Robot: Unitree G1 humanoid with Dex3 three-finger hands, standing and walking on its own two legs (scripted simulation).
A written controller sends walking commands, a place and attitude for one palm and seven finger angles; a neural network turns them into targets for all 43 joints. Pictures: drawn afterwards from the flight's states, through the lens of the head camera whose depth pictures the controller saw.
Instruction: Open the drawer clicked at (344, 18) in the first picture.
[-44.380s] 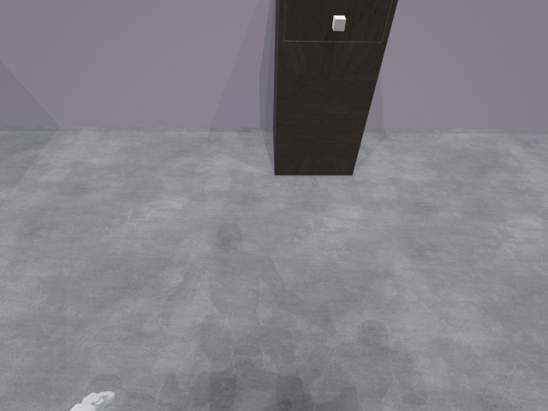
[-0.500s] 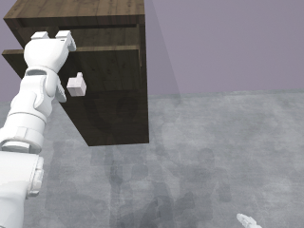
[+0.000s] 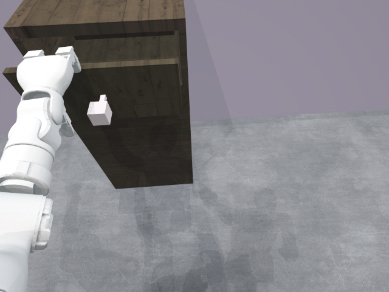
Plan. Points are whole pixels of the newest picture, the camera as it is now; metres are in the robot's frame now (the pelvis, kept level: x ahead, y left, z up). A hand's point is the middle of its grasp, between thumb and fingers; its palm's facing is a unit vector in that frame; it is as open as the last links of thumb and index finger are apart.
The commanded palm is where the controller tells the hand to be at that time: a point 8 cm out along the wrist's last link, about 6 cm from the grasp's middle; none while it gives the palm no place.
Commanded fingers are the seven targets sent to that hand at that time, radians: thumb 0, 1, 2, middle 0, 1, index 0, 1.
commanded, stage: move the hooked fingers above the handle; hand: left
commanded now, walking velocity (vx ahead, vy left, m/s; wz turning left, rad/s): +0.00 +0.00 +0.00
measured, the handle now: (101, 107) +0.52 +0.23 +0.05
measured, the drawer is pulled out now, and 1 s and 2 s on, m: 0.13 0.13 0.12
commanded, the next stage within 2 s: none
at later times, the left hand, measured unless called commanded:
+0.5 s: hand (59, 92) +0.48 +0.28 +0.14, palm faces -0.02 +0.03 -1.00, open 14.0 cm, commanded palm +0.45 +0.25 +0.18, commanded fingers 0.00 -0.50 0.30 -0.30 -1.20 -0.30 -1.20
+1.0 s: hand (59, 104) +0.46 +0.29 +0.12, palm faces -0.10 +0.05 -0.99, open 13.9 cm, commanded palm +0.46 +0.24 +0.17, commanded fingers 0.00 -0.50 0.30 -0.30 -1.20 -0.30 -1.20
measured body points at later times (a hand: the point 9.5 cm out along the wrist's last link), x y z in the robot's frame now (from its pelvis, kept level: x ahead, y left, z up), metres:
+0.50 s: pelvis +0.01 -0.02 +0.00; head +0.07 -0.05 +0.45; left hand +0.48 +0.27 +0.19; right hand +0.08 -0.28 -0.14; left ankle -0.01 +0.10 -0.73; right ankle -0.01 -0.13 -0.73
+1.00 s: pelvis +0.02 -0.01 +0.00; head +0.08 -0.03 +0.45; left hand +0.46 +0.28 +0.17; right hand +0.10 -0.27 -0.14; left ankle -0.01 +0.10 -0.73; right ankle -0.01 -0.13 -0.73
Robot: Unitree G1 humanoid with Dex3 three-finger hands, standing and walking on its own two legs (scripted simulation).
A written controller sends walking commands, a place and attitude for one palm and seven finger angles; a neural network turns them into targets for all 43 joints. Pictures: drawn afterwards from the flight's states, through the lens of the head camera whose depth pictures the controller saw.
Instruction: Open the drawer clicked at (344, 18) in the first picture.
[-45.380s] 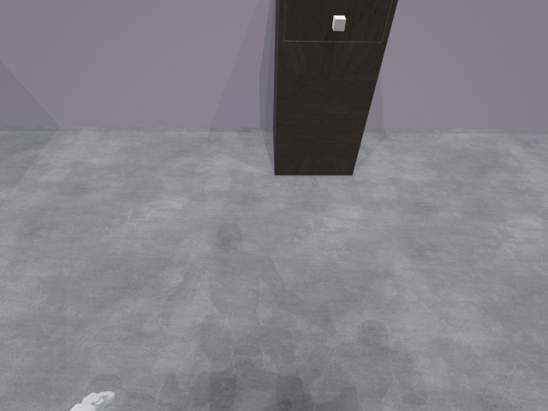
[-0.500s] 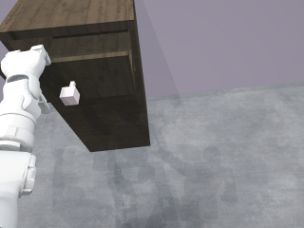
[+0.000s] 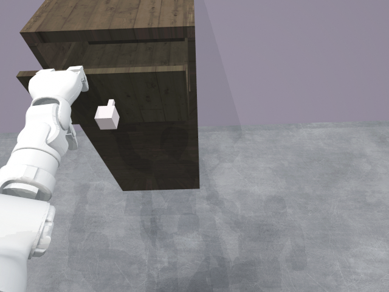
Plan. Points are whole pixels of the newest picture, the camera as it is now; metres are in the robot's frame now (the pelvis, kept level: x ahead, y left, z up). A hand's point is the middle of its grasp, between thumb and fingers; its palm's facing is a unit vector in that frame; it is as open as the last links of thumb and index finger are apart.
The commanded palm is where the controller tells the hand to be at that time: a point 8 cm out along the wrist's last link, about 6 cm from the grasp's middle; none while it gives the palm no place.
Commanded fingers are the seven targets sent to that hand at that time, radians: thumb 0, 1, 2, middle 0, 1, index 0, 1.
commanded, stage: move the hooked fingers above the handle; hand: left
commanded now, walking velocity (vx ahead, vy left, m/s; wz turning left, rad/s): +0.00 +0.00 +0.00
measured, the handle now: (109, 111) +0.52 +0.23 +0.05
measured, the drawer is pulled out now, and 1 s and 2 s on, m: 0.13 0.12 0.12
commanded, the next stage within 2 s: lower the fingers behind the handle in 1.48 s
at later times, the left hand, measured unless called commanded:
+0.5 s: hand (56, 115) +0.45 +0.30 +0.11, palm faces -0.13 +0.03 -0.99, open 13.8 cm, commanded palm +0.44 +0.25 +0.18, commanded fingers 0.00 -0.50 0.30 -0.30 -1.20 -0.30 -1.20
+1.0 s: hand (73, 102) +0.47 +0.27 +0.12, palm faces -0.03 +0.03 -1.00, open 13.8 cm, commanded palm +0.44 +0.25 +0.18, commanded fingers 0.00 -0.50 0.30 -0.30 -1.20 -0.30 -1.20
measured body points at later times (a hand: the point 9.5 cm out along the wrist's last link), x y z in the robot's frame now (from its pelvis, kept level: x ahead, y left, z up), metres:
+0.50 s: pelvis -0.01 +0.00 +0.00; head +0.05 -0.01 +0.45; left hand +0.45 +0.30 +0.17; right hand +0.05 -0.26 -0.13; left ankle -0.02 +0.11 -0.73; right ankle -0.03 -0.12 -0.73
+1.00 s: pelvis +0.00 +0.00 +0.00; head +0.05 -0.03 +0.45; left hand +0.47 +0.26 +0.18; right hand +0.05 -0.24 -0.14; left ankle -0.02 +0.11 -0.73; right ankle -0.03 -0.12 -0.73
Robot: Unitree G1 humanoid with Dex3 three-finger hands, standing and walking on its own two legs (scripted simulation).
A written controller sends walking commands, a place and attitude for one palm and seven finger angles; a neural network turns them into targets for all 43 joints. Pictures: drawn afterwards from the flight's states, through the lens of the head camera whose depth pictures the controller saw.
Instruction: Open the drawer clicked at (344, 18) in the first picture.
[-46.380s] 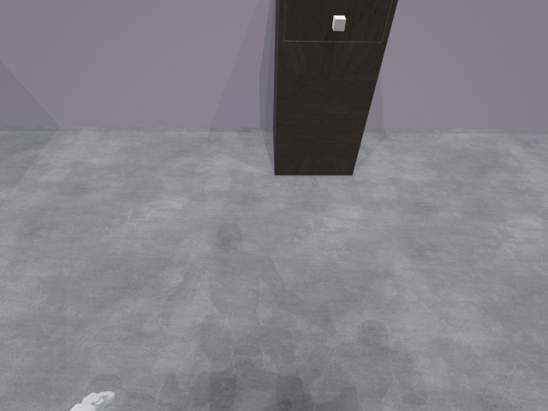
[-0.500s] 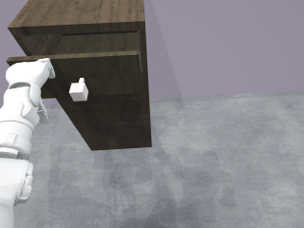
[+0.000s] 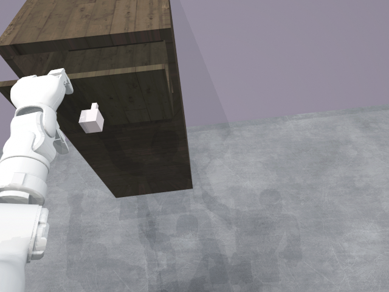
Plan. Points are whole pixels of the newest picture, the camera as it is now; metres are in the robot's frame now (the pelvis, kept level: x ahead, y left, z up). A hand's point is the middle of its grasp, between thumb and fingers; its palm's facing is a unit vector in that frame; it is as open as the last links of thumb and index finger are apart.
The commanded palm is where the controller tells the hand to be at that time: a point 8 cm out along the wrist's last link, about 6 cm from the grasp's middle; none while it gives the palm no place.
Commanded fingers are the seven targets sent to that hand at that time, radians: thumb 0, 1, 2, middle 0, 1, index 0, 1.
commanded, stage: move the hooked fingers above the handle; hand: left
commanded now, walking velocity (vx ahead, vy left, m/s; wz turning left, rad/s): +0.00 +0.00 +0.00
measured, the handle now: (93, 115) +0.52 +0.25 +0.05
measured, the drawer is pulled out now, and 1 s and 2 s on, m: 0.12 0.12 0.11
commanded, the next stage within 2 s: lower the fingers behind the handle in 0.48 s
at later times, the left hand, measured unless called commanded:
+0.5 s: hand (38, 112) +0.45 +0.31 +0.14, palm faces +0.00 +0.07 -1.00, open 13.9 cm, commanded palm +0.43 +0.27 +0.17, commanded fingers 0.00 -0.50 0.30 -0.30 -1.20 -0.30 -1.20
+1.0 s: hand (54, 133) +0.43 +0.30 +0.09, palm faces -0.07 +0.06 -1.00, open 13.9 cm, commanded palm +0.43 +0.26 +0.14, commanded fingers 0.00 -0.50 0.30 -0.30 -1.20 -0.30 -1.20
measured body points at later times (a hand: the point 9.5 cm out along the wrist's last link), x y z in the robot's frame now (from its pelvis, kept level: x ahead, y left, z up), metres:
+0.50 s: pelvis -0.01 -0.01 +0.00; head +0.05 -0.03 +0.45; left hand +0.44 +0.30 +0.19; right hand +0.09 -0.27 -0.14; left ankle -0.02 +0.10 -0.73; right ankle -0.02 -0.13 -0.73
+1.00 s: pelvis -0.01 +0.00 -0.01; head +0.06 -0.02 +0.44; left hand +0.43 +0.29 +0.14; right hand +0.07 -0.26 -0.15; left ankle -0.02 +0.10 -0.73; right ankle -0.02 -0.13 -0.73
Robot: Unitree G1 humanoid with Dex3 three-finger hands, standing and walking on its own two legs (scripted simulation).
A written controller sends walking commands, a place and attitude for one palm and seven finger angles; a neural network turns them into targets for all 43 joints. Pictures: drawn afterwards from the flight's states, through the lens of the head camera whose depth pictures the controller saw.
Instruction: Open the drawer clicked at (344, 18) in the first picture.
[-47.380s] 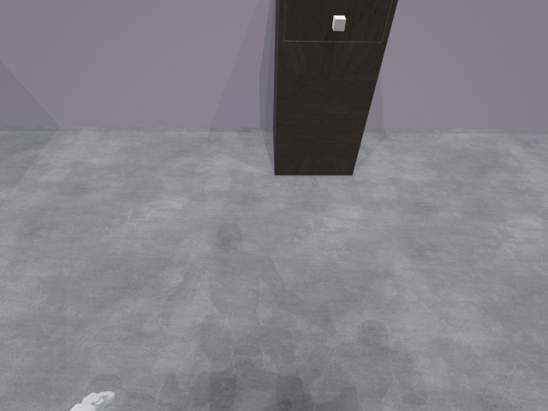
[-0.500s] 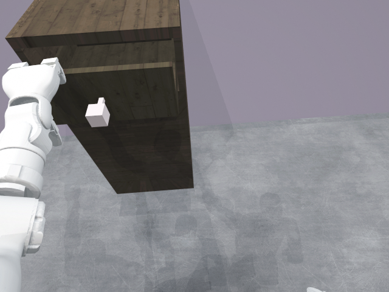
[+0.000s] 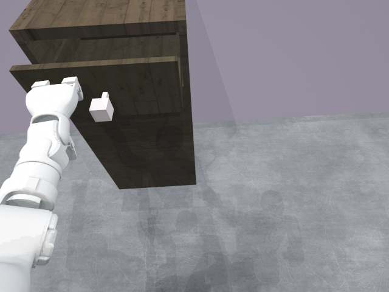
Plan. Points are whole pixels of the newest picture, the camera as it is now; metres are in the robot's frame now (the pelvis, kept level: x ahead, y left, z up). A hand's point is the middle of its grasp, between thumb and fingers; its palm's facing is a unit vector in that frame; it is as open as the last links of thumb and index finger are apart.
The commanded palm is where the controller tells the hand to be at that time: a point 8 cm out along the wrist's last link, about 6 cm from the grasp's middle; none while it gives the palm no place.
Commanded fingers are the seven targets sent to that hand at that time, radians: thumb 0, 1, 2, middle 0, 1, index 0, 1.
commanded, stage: lower the fingers behind the handle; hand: left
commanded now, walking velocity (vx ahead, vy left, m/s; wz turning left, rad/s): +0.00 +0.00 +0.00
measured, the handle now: (103, 104) +0.54 +0.24 +0.05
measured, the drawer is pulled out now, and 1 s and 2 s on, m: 0.12 0.11 0.11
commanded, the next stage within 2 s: lift the fingers back up to retry in 1.18 s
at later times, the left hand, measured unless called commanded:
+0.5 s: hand (89, 121) +0.46 +0.25 +0.07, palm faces +0.06 +0.01 -1.00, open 13.8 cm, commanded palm +0.45 +0.24 +0.11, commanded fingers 0.00 -0.50 0.30 -0.30 -1.20 -0.30 -1.20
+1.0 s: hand (89, 120) +0.47 +0.25 +0.07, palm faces +0.01 +0.01 -1.00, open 13.9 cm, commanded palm +0.45 +0.24 +0.10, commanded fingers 0.00 -0.50 0.30 -0.30 -1.20 -0.30 -1.20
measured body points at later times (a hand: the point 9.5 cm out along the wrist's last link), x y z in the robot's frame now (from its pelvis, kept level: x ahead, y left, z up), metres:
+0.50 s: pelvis -0.01 +0.01 -0.01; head +0.07 +0.00 +0.43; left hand +0.45 +0.24 +0.13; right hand +0.06 -0.26 -0.15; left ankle -0.01 +0.11 -0.72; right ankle -0.01 -0.12 -0.72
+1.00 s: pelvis -0.02 +0.00 -0.02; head +0.06 +0.00 +0.42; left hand +0.46 +0.25 +0.13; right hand +0.00 -0.29 -0.14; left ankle -0.01 +0.11 -0.72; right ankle -0.01 -0.12 -0.72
